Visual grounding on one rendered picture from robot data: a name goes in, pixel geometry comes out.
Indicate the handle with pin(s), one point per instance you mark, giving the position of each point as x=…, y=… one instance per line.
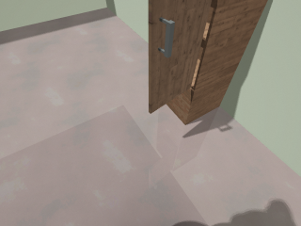
x=170, y=25

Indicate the cupboard door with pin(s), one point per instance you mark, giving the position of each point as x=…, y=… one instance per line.
x=171, y=76

